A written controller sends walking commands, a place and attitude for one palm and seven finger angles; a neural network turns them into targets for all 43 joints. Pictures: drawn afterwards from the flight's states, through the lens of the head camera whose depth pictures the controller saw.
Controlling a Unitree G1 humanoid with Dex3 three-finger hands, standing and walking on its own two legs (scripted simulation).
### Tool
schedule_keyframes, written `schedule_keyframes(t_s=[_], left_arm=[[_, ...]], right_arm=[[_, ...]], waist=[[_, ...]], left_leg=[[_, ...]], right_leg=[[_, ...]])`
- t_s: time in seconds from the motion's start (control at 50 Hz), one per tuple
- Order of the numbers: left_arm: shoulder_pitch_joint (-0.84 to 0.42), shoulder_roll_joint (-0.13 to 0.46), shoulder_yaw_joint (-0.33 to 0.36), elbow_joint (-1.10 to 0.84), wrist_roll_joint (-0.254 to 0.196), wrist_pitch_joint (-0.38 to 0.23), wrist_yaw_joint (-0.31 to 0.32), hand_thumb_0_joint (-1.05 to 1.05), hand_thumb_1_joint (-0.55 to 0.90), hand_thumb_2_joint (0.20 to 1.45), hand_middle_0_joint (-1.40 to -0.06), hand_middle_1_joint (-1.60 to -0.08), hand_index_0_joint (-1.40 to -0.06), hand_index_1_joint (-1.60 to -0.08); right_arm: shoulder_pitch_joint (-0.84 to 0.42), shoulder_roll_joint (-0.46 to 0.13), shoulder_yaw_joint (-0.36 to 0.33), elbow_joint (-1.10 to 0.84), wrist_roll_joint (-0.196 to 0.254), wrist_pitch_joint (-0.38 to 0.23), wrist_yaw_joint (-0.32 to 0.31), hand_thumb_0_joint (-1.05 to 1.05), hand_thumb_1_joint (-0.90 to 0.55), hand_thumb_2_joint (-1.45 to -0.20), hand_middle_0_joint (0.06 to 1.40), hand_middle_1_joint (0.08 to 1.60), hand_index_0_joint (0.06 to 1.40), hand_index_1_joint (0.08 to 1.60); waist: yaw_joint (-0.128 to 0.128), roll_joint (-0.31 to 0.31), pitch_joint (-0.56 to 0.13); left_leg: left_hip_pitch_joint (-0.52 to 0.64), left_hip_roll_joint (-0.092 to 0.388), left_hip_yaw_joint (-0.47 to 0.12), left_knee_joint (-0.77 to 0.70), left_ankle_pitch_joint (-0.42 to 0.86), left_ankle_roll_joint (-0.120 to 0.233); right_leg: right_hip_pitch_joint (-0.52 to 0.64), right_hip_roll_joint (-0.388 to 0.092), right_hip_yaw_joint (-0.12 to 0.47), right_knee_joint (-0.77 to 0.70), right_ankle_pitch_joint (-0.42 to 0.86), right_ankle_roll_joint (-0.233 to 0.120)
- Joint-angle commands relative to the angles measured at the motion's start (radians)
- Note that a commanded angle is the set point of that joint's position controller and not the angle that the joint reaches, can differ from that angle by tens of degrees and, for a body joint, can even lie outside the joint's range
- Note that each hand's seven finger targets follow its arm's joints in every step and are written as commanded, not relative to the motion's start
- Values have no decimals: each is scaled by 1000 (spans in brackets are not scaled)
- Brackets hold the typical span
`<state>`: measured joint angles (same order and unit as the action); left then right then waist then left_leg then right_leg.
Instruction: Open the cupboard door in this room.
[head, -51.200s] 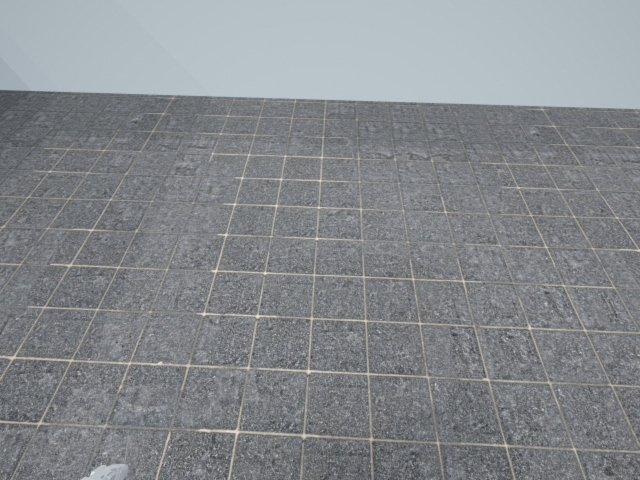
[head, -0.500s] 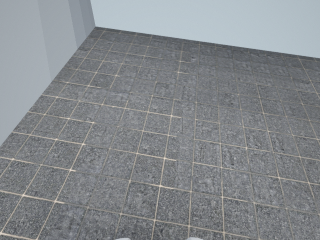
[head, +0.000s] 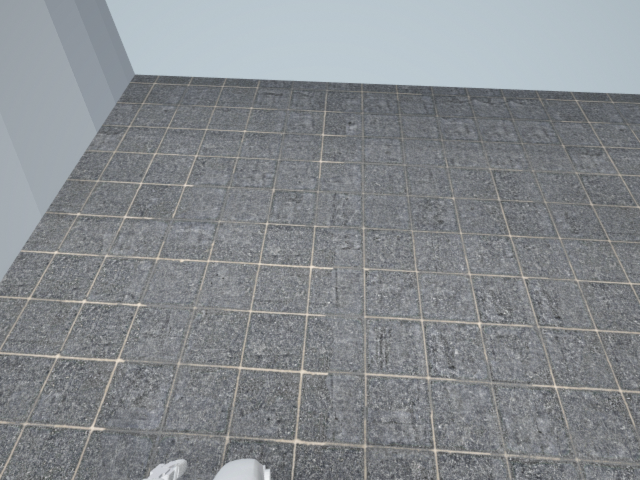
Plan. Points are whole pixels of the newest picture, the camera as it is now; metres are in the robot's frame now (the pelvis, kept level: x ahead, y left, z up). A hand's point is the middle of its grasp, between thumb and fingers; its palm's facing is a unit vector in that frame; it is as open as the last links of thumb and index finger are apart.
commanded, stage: turn to face it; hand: left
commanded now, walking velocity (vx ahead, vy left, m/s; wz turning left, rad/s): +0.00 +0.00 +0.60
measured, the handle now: out of the picture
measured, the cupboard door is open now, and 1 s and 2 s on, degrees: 46 46 46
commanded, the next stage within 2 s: none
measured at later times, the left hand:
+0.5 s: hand out of the picture +0.15 +0.24 -0.17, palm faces +0.28 -0.93 -0.23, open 7.4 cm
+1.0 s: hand out of the picture +0.08 +0.15 -0.18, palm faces +0.58 -0.78 -0.24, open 7.4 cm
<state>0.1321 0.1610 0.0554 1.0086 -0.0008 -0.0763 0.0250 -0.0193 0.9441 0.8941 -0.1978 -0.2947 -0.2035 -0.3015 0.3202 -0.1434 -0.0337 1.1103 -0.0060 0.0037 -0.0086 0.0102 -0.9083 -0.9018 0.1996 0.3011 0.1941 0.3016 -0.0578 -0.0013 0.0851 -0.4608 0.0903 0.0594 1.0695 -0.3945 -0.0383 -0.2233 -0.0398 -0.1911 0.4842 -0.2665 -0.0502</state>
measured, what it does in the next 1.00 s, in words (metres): walks ahead, turning left: left foot, then right foot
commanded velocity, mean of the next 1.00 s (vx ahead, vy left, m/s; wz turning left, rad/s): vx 0.00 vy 0.00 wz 0.60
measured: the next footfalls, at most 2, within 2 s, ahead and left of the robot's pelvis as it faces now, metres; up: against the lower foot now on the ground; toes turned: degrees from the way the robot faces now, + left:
left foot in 0.22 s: +0.17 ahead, +0.12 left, +0.00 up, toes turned +15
right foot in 0.68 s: +0.19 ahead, -0.14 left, +0.00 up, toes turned +21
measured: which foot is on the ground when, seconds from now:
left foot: up 0.00-0.20, down 0.22-0.66, up 0.68-1.00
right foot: down 0.00-0.22, up 0.24-0.66, down 0.68-1.00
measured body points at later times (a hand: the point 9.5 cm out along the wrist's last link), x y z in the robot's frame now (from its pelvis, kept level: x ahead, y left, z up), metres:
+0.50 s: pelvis +0.10 +0.02 +0.00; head +0.15 +0.05 +0.44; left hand +0.13 +0.29 -0.15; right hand +0.25 -0.21 -0.13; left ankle +0.14 +0.11 -0.74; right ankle +0.12 -0.16 -0.67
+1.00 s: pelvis +0.16 -0.03 -0.01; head +0.22 +0.02 +0.44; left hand +0.05 +0.19 -0.16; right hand +0.41 -0.18 -0.15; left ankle +0.10 +0.08 -0.72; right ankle +0.15 -0.15 -0.74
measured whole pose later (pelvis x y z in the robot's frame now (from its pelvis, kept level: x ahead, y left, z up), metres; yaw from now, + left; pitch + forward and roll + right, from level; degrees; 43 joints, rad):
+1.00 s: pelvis +0.16 -0.03 -0.01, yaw +36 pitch +1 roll +3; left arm 0.26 0.21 0.04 0.91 0.02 0.00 0.02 0.00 0.90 0.89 -0.20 -0.30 -0.20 -0.30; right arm 0.07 -0.25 -0.06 0.92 -0.01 0.07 0.04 0.01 -0.91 -0.90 0.20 0.30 0.19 0.30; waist 0.00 -0.06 0.14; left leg -0.38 0.00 0.10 0.71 -0.39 -0.04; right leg -0.16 -0.14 -0.23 0.59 -0.43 0.01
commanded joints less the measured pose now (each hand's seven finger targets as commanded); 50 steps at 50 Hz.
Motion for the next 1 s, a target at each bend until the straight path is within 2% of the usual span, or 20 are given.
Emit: schedule_keyframes(t_s=[0.0,0.08,0.14,0.16,0.18,0.2,0.22,0.26,0.34,0.5,0.6,0.62,0.64,0.66,0.7,0.74,0.84,0.9,0.94,0.98], left_arm=[[85,110,4,-21,18,11,0,0,900,900,-200,-300,-200,-300],[76,161,19,-34,23,28,2,0,900,900,-200,-300,-200,-300],[54,200,33,-60,17,41,2,0,900,900,-200,-300,-200,-300],[52,203,33,-73,14,48,0,0,900,900,-200,-300,-200,-300],[81,157,28,-100,4,57,-3,0,900,900,-200,-300,-200,-300],[36,135,14,-151,2,64,-1,0,900,900,-200,-300,-200,-300],[-2,151,17,-166,14,80,3,0,900,900,-200,-300,-200,-300],[-22,144,27,-157,20,84,-5,0,900,900,-200,-300,-200,-300],[48,130,29,-131,23,96,-19,0,900,900,-200,-300,-200,-300],[-13,134,23,-191,20,97,-13,0,900,900,-200,-300,-200,-300],[106,161,29,-177,11,83,-4,0,900,900,-200,-300,-200,-300],[150,212,40,-172,18,75,3,0,900,900,-200,-300,-200,-300],[169,302,58,-178,34,67,11,0,900,900,-200,-300,-200,-300],[119,322,43,-197,30,70,11,0,900,900,-200,-300,-200,-300],[45,241,29,-204,21,64,18,0,900,900,-200,-300,-200,-300],[42,201,18,-201,19,57,12,0,900,900,-200,-300,-200,-300],[171,239,28,-163,23,57,11,0,900,900,-200,-300,-200,-300],[191,267,39,-150,27,58,9,0,900,900,-200,-300,-200,-300],[174,282,44,-153,24,55,7,0,900,900,-200,-300,-200,-300],[142,291,45,-156,14,54,1,0,900,900,-200,-300,-200,-300]], right_arm=[[39,-25,-12,-59,-7,11,11,0,-900,-900,200,300,200,300],[-72,-51,-16,-129,-8,14,26,0,-900,-900,200,300,200,300],[-43,-107,-27,-153,-17,14,29,0,-900,-900,200,300,200,300],[23,-153,-39,-149,-22,13,28,0,-900,-900,200,300,200,300],[78,-250,-61,-161,-33,6,22,0,-900,-900,200,300,200,300],[117,-332,-76,-165,-28,8,10,0,-900,-900,200,300,200,300],[86,-338,-78,-166,-20,10,0,0,-900,-900,200,300,200,300],[-53,-297,-74,-219,-20,6,-8,0,-900,-900,200,300,200,300],[-122,-270,-62,-248,-19,-12,-5,0,-900,-900,200,300,200,300],[-102,-292,-90,-257,-22,10,7,0,-900,-900,200,300,200,300],[-174,-284,-99,-289,-14,27,10,0,-900,-900,200,300,200,300],[-185,-245,-95,-302,-5,30,14,0,-900,-900,200,300,200,300],[-187,-177,-84,-323,1,29,20,0,-900,-900,200,300,200,300],[-213,-205,-85,-333,-13,27,26,0,-900,-900,200,300,200,300],[-210,-200,-84,-296,-13,46,28,0,-900,-900,200,300,200,300],[-193,-176,-71,-277,-10,49,37,0,-900,-900,200,300,200,300],[-301,-148,-44,-287,-5,48,45,0,-900,-900,200,300,200,300],[-324,-146,-38,-294,-2,42,46,0,-900,-900,200,300,200,300],[-283,-162,-40,-288,-3,34,41,0,-900,-900,200,300,200,300],[-177,-206,-53,-266,-11,26,36,0,-900,-900,200,300,200,300]], waist=[[20,-123,-79],[43,-136,-60],[1,-101,-86],[-32,-17,-133],[-48,252,-190],[-72,349,-232],[-55,212,-243],[-2,180,-155],[47,108,-166],[15,153,-174],[72,143,-186],[96,32,-188],[109,-265,-164],[102,-259,-117],[54,-228,-86],[36,-213,-100],[100,-195,-107],[108,-222,-119],[81,-224,-150],[15,-161,-204]], left_leg=[[-17,16,32,-117,87,-13],[-8,-2,69,-288,90,-1],[134,-45,92,-433,185,25],[269,-37,55,-501,364,49],[411,176,-260,-580,691,167],[417,367,-544,-682,843,306],[369,368,-558,-727,546,305],[213,280,-482,-782,209,242],[201,156,-285,-762,315,184],[246,128,-355,-733,302,196],[100,59,-391,-647,287,150],[-31,-4,-345,-550,164,100],[-229,-156,-140,-307,-89,7],[-205,-147,-102,-56,-206,1],[-199,-84,-116,157,-111,-11],[-195,-72,-70,138,-36,-33],[-112,-83,29,-152,-42,-35],[-45,-97,65,-299,-46,-17],[50,-128,99,-409,2,3],[286,-127,100,-583,203,30]], right_leg=[[66,-271,33,-153,676,-61],[109,-300,18,-91,610,-52],[88,-298,-21,69,589,-13],[22,-269,-44,219,483,25],[-179,-140,-70,463,82,101],[-285,-26,46,708,-475,119],[-327,-33,168,810,-411,110],[-387,-68,220,833,-241,117],[-310,-52,195,669,-123,130],[-251,0,177,400,-169,132],[46,43,154,21,-31,107],[182,-57,247,-129,-36,74],[249,-341,549,-251,-55,-30],[98,-469,570,-246,86,-105],[70,-354,418,-156,343,-101],[145,-268,225,-86,590,-51],[265,-274,137,-25,810,-30],[286,-296,114,19,866,-38],[271,-298,82,92,940,-23],[153,-278,29,276,859,31]])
